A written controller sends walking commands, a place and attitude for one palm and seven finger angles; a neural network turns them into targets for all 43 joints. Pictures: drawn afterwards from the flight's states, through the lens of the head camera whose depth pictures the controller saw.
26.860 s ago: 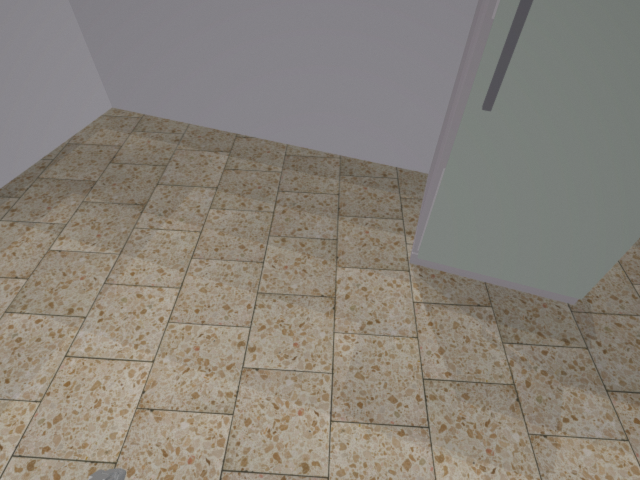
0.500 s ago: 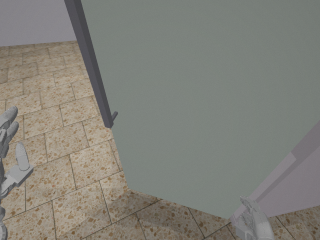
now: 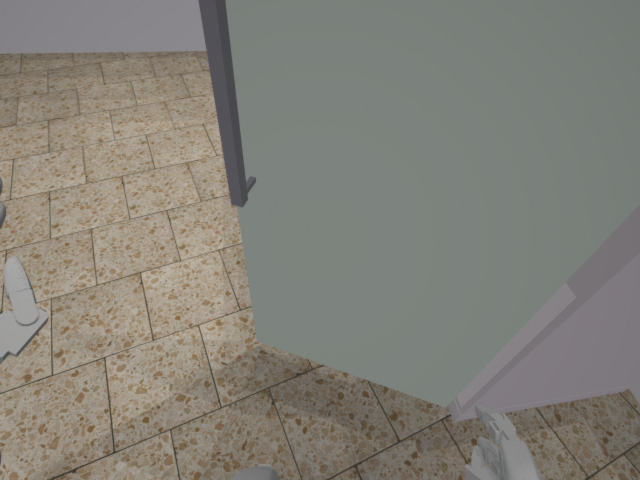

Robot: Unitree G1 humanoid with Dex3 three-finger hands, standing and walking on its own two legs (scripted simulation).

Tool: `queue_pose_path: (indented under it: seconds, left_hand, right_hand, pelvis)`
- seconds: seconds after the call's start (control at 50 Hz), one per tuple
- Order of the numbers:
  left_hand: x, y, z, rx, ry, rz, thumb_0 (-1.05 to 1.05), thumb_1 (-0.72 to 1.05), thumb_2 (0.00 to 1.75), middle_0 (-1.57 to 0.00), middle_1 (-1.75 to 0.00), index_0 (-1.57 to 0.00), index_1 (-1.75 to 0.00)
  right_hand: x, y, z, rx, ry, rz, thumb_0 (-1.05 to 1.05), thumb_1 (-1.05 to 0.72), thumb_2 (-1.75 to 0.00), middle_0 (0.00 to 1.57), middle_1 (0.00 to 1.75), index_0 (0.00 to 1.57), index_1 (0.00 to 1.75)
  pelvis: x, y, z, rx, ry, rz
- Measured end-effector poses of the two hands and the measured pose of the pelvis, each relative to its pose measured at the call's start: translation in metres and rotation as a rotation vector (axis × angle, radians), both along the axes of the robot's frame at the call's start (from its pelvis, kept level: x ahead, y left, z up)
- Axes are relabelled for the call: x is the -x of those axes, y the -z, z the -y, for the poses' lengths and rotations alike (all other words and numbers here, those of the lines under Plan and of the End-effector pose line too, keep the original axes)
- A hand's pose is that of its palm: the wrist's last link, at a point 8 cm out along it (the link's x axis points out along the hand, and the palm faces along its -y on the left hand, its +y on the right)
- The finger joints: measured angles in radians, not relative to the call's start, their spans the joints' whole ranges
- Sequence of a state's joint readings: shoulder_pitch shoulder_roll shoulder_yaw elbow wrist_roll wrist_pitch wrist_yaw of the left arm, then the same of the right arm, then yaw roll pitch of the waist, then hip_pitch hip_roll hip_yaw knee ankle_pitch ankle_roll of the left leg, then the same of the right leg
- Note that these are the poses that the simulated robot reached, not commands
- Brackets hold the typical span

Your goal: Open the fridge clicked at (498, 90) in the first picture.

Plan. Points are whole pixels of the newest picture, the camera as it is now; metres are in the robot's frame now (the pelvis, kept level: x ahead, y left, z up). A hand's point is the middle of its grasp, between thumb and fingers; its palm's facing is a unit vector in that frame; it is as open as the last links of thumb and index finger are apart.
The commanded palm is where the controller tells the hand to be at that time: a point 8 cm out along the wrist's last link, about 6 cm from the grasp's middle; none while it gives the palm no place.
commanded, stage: step back with the hand held close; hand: left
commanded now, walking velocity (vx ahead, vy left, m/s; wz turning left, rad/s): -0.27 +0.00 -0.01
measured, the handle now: (229, 56) +0.55 +0.18 +0.24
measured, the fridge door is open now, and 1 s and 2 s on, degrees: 61 61 61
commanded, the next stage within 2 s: stop stepping back and stand still in 0.64 s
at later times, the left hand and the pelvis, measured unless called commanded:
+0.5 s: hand out of the picture +0.12 +0.28 +0.19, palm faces +0.54 -0.74 -0.40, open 7.4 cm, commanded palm +0.04 +0.32 +0.19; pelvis -0.07 +0.00 -0.01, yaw +5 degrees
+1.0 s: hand out of the picture +0.08 +0.25 +0.17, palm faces +0.27 -0.86 -0.44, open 7.4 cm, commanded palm +0.01 +0.30 +0.19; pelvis -0.16 +0.01 +0.01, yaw -6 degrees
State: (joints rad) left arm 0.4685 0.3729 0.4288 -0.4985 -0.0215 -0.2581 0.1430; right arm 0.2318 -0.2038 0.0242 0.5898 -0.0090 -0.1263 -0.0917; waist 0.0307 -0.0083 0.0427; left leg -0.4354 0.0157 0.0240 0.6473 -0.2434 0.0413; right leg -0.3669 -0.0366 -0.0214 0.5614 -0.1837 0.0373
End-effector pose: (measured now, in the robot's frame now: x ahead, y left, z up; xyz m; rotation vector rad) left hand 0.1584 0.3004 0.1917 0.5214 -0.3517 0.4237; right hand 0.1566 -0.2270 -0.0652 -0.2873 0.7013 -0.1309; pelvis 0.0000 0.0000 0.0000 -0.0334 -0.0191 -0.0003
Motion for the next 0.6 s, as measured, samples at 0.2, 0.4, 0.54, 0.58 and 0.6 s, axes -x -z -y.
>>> queue_pose_path:
  seconds: [0.2, 0.4, 0.54, 0.58, 0.6]
  left_hand:
    - [0.026, -0.007, -0.006, -0.102, 0.003, 0.022, 0.01, 0.89, 0.90, -0.21, -0.31, -0.21, -0.30]
    - [0.079, -0.003, -0.005, -0.032, -0.058, 0.050, 0.01, 0.88, 0.90, -0.21, -0.31, -0.21, -0.30]
    - [0.095, -0.007, -0.024, -0.043, -0.052, 0.068, 0.01, 0.88, 0.90, -0.21, -0.31, -0.21, -0.30]
    - [0.101, -0.010, -0.024, -0.019, -0.054, 0.060, 0.01, 0.88, 0.90, -0.21, -0.31, -0.21, -0.30]
    - [0.104, -0.011, -0.022, -0.004, -0.049, 0.057, 0.01, 0.89, 0.90, -0.21, -0.31, -0.21, -0.30]
  right_hand:
    - [0.023, 0.003, 0.002, 0.008, -0.008, 0.016, 0.01, -0.90, -0.90, 0.21, 0.30, 0.21, 0.30]
    - [0.026, 0.005, -0.001, 0.019, -0.085, -0.021, 0.01, -0.90, -0.90, 0.21, 0.30, 0.21, 0.30]
    - [0.042, -0.008, -0.020, 0.001, -0.067, 0.053, 0.01, -0.90, -0.90, 0.21, 0.30, 0.21, 0.30]
    - [0.051, -0.014, -0.024, -0.024, -0.066, 0.064, 0.01, -0.90, -0.90, 0.21, 0.30, 0.21, 0.30]
    - [0.056, -0.016, -0.026, -0.035, -0.067, 0.068, 0.01, -0.90, -0.90, 0.21, 0.30, 0.21, 0.30]
  pelvis:
    - [0.022, 0.006, 0.002, 0.011, -0.064, 0.010]
    - [0.049, 0.006, 0.003, -0.025, -0.081, 0.001]
    - [0.080, 0.002, -0.004, 0.036, -0.080, -0.002]
    - [0.087, -0.004, -0.003, 0.049, -0.055, -0.015]
    - [0.090, -0.006, -0.003, 0.051, -0.041, -0.024]
